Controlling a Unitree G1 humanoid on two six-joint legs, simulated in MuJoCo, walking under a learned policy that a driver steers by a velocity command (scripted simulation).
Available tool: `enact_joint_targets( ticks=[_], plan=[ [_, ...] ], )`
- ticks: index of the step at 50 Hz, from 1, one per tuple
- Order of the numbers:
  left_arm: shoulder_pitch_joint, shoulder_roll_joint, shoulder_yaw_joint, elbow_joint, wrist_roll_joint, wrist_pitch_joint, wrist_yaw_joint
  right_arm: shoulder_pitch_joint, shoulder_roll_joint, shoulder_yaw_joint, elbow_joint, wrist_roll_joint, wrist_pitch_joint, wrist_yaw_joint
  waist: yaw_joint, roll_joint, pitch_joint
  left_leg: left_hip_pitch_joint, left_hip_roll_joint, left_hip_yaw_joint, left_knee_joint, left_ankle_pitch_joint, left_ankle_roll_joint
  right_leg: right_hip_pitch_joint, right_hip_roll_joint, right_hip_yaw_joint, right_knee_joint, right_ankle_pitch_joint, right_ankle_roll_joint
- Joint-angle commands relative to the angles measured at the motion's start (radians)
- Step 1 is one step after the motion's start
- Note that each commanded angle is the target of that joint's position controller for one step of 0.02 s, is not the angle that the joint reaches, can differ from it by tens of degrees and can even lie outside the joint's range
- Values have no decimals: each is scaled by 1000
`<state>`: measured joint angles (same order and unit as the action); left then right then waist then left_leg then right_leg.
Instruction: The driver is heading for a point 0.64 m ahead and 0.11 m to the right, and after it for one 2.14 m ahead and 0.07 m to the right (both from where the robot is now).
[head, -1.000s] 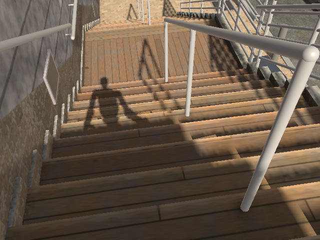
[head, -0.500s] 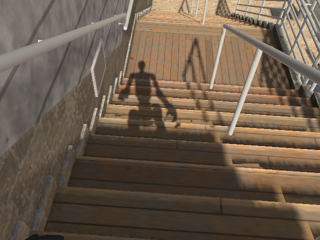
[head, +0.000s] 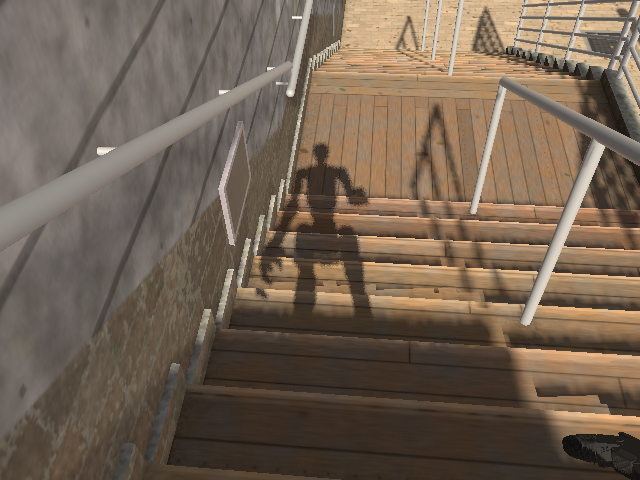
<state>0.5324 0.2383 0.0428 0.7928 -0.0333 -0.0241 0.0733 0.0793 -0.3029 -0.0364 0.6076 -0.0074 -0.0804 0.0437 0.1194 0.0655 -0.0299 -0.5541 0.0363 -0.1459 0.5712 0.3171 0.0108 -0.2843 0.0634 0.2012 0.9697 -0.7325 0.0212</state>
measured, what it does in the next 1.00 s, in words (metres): goes down, turning right: left foot 0.17 m lower, then right foot 0.16 m lower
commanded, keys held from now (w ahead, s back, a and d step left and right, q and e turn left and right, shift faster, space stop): w+e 0.80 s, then q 0.20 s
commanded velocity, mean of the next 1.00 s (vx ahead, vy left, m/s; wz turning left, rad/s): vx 0.47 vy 0.00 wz -0.48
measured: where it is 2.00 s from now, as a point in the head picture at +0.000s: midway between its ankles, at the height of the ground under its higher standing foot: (423, 466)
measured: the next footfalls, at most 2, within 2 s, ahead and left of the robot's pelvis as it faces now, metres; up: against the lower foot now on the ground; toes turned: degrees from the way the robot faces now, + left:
left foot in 0.06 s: +0.15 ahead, +0.15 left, -0.17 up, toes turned -6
right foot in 0.66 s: +0.46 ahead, -0.11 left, -0.33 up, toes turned -22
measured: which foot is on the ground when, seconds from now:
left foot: up 0.00-0.04, down 0.06-0.66, up 0.68-1.00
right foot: down 0.00-0.06, up 0.08-0.64, down 0.66-1.00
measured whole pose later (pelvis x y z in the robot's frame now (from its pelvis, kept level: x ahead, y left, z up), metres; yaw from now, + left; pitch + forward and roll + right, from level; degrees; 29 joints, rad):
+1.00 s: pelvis +0.50 -0.05 -0.29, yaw -30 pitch +1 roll -1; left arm 0.34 0.18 0.03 0.88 -0.03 -0.05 0.07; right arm 0.21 -0.22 -0.05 0.78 -0.03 -0.05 -0.02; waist -0.02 0.06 -0.02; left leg -0.67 0.04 -0.16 0.77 0.39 -0.03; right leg -0.33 0.15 0.07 0.80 -0.47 -0.09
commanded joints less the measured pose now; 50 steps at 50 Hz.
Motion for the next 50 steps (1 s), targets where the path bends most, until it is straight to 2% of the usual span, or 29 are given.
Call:
enact_joint_targets(
  ticks=[1, 3, 4, 6, 7, 9, 10, 11, 12, 16, 19, 23, 28, 30, 31, 32, 33, 34, 35, 36, 37, 38, 39, 41, 42, 44, 45, 47, 50],
  plan=[
    [-33, 107, 33, -42, 2, 34, 29, 141, -52, -40, -9, 29, 13, -20, -123, -232, 30, 340, 46, 21, -214, 156, -23, -136, -49, 134, -2, 151, -130],
    [-11, 79, 20, -19, -4, 47, 4, 424, -46, -53, 99, 2, 7, -12, -261, -99, -48, 654, 93, 31, -234, 56, 3, -234, 5, 53, 436, 162, -70],
    [44, -7, 5, 22, -14, 30, -31, 599, -79, -47, 153, -23, 4, -2, -313, 37, -147, 947, 170, -28, 72, 130, 2, -503, 73, 79, 822, -146, -39],
    [235, -34, -4, 24, -32, -24, -60, 551, -152, -66, 194, -10, 31, -4, -134, 432, -95, 814, 277, -195, 70, 223, -63, -740, 5, 46, 1068, 46, -32],
    [156, 5, 2, -47, -47, -36, -34, 537, -241, -107, 241, 15, 24, -6, -89, 436, -108, 750, 439, -509, -186, -387, 83, -839, -34, -36, 1117, 232, -23],
    [-98, 115, 30, -61, -64, -4, 17, 333, -36, -37, 225, -4, -11, -18, -95, 107, 153, 368, 355, -426, -285, -687, 121, -830, -132, 18, 863, 573, -76],
    [-77, 137, 41, -20, -48, 11, 21, 259, 21, -19, 218, -10, -33, -15, -68, 16, 196, 216, 288, -308, -226, -562, 97, -708, -150, 72, 717, 629, -81],
    [-63, 118, 46, -1, -35, 8, 13, 248, 70, -10, 243, 7, -44, -26, -47, 61, 201, 162, 247, -221, -174, -525, 61, -663, -154, 117, 594, 648, -83],
    [-64, 93, 51, 1, -26, 12, 4, 261, 59, -8, 241, -1, -53, -37, -39, 67, 209, 83, 187, -77, -220, -539, 48, -562, -147, 93, 398, 714, -63],
    [-164, 28, 43, -53, -3, 33, -45, 405, -36, -31, 322, -23, -31, -76, -67, 64, 75, 296, 244, -89, -147, -97, 129, -588, -90, 26, 238, 805, -77],
    [-265, 68, 51, -94, -6, 30, -78, 443, 15, -22, 340, 29, -35, -90, -104, -54, 96, 426, 184, 29, -84, -319, 55, -668, -92, 83, 2, 1069, -114],
    [-432, -24, 20, -148, 27, 26, -130, 484, 40, -9, 335, 5, -22, -122, -168, -56, 151, 229, 131, 199, 14, -542, 39, -402, -46, -72, -226, 1421, -83],
    [-636, -18, -2, -230, 1, 9, -164, 558, 16, -14, 327, 15, 30, -112, -300, -44, 204, 484, 174, 210, 243, -359, 74, -517, -75, -182, -498, 1198, -74],
    [-587, -10, -8, -213, -7, 11, -163, 539, -52, -28, 333, 25, 43, -110, -262, -46, 196, 430, 218, 192, 314, -187, 94, -344, -72, -230, -500, 1014, -84],
    [-423, 25, 15, -174, -19, 27, -139, 482, -100, -48, 335, 23, 43, -101, -168, 17, 133, 358, 258, 187, 445, -97, 106, -136, -93, -208, -456, 929, -119],
    [-289, 100, 45, -114, -14, 26, -122, 504, -78, -39, 335, 14, 31, -80, -120, -78, 62, 357, 187, 246, 638, 70, 88, 38, -3, -297, -499, 976, -141],
    [-99, 154, 71, -49, 6, 14, -111, 411, -101, -43, 299, 23, 23, -71, 17, -71, 13, 167, 113, 291, 980, -64, 38, 337, -17, -258, -566, 1119, -193],
    [4, 227, 76, 38, 30, 8, -115, 446, 45, -21, 297, -14, 5, -64, -20, -387, -79, -256, -23, 301, 1507, -1202, -25, 702, -182, -91, -251, 1596, -284],
    [4, 217, 59, 11, 33, -9, -133, 570, 15, -11, 257, 24, -23, -46, -49, -339, -343, -368, -13, 39, 1533, -1230, -31, 873, -305, 203, -181, 1434, -451],
    [46, 217, 79, 22, -11, 2, -130, 448, -18, -16, 186, 44, -34, -49, 16, -268, -395, -440, -22, 25, 1429, -1145, -39, 831, -378, 417, -438, 898, -536],
    [-14, 215, 80, 28, -13, 6, -116, 333, -3, -10, 156, 71, -30, -60, -28, -87, -233, -540, 21, 20, 1286, -973, 5, 636, -410, 538, -586, 405, -487],
    [-149, 160, 66, 0, -4, 7, -110, 255, -7, -16, 155, 56, -11, -89, -79, 58, -92, -523, 28, 57, 1235, -912, 4, 430, -402, 588, -668, 254, -436],
    [-297, 104, 40, -56, 25, -28, -107, 290, -9, -17, 166, 32, 4, -104, -159, 166, -87, -393, 79, -28, 1005, -655, 4, 225, -410, 573, -643, 321, -401],
    [-393, 64, 23, -76, 6, -35, -80, 274, 0, -30, 171, -19, 41, -122, -215, 68, 38, -240, 112, -14, 689, -586, -56, -70, -275, 349, -602, 618, -343],
    [-355, 73, 22, -52, 29, -34, -57, 264, -2, -34, 159, -39, 41, -129, -220, 7, 26, -138, 92, 11, 613, -572, -79, -150, -219, 261, -554, 892, -331],
    [-283, 121, 35, -18, 58, -35, -33, 352, 2, -38, 194, -21, 23, -105, -242, -65, -55, 82, 16, 73, 517, -200, -79, -251, -136, 48, -452, 1200, -283],
    [-218, 114, 35, 13, 28, -43, -22, 360, 8, -40, 217, 6, 10, -84, -212, -117, -79, 16, 18, 20, 480, -86, -65, -162, -154, 38, -414, 1092, -270],
    [-190, 30, 8, 50, -5, -33, 1, 240, 54, -21, 189, -22, 16, -61, -174, -124, -24, 75, -8, 36, 240, 165, -43, -227, -86, -56, -356, 787, -231],
    [-173, -7, -12, 75, 3, -27, 14, 132, 47, -24, 111, -28, 34, -58, -141, -160, 23, 64, -29, 20, 110, 206, -49, -205, -97, -15, -250, 699, -221]
  ],
)
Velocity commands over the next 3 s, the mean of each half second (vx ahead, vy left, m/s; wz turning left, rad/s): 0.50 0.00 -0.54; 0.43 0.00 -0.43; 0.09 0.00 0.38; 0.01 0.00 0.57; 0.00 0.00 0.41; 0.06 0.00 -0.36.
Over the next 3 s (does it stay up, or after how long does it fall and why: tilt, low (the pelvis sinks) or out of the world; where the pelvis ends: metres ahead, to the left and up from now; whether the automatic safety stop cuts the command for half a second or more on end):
stays up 0.67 -0.09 -0.44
